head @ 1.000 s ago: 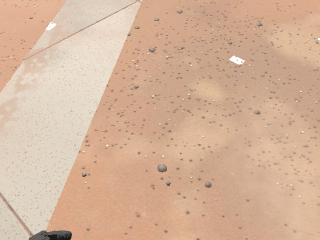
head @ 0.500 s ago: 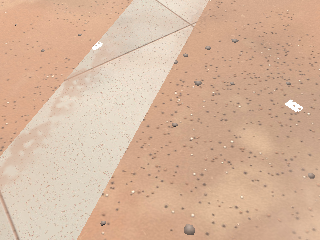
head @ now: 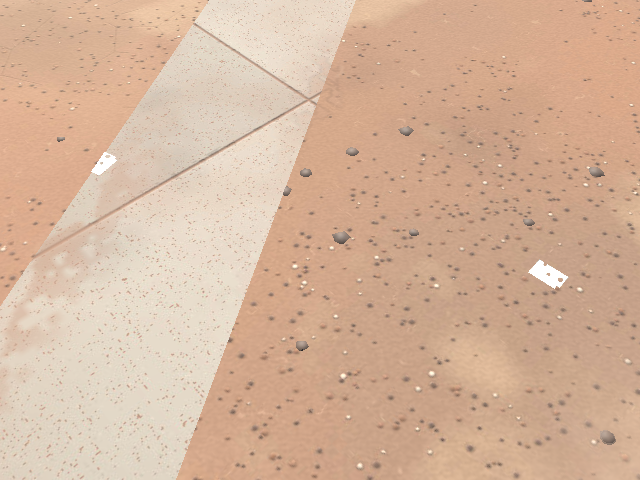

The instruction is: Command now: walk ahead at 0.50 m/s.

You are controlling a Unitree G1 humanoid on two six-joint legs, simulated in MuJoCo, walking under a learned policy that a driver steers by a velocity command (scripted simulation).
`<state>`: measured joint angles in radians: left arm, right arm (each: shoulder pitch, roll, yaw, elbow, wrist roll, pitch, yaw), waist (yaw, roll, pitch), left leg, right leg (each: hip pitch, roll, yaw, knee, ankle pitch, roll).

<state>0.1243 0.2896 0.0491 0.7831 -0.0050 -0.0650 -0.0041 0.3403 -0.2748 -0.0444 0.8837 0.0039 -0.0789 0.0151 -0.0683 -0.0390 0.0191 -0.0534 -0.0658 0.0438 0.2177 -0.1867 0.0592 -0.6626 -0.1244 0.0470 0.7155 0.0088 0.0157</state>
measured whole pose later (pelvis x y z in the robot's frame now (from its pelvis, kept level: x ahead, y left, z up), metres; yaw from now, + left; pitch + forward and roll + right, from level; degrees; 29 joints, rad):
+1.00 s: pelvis +0.57 +0.00 +0.00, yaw -3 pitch +0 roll +1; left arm 0.18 0.29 0.07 0.89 -0.02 -0.05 0.00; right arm 0.29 -0.25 -0.06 0.92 -0.02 -0.10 0.01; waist -0.04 -0.05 0.02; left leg -0.09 -0.05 0.11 0.25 -0.17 0.06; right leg -0.67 -0.11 0.09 0.95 -0.11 -0.02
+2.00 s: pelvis +0.97 -0.10 -0.01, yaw -38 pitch +1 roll +0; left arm 0.18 0.32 0.09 0.69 -0.02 0.07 0.03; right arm 0.10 -0.26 -0.05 0.76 -0.02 0.00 -0.04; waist -0.01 -0.02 0.08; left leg -0.32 0.03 0.10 0.41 -0.11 0.03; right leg -0.49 -0.04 0.03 0.95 -0.40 0.07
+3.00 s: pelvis +0.98 -0.11 +0.00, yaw -17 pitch +2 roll -2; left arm 0.09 0.31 0.10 0.79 0.00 0.00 0.04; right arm 0.16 -0.32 -0.07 0.72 0.01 0.03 -0.02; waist -0.02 -0.01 0.05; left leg -0.25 -0.08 -0.14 0.45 -0.22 0.06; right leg -0.45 0.01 0.11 0.78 -0.33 0.10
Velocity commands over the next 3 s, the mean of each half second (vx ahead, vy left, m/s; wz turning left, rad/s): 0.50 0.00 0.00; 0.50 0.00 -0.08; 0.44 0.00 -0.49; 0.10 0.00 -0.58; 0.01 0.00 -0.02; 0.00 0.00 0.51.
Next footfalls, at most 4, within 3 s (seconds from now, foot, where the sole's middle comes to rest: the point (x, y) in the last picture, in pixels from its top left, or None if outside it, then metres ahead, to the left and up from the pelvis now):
0.18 right None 0.29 -0.15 -0.78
0.72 left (269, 435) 0.59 0.09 -0.78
1.26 right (371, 317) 0.87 -0.17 -0.78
1.70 left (323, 238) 1.13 -0.07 -0.78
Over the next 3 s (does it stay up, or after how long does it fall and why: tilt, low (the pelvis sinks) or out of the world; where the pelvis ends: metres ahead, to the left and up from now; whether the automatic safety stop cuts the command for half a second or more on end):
stays up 0.98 -0.11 0.00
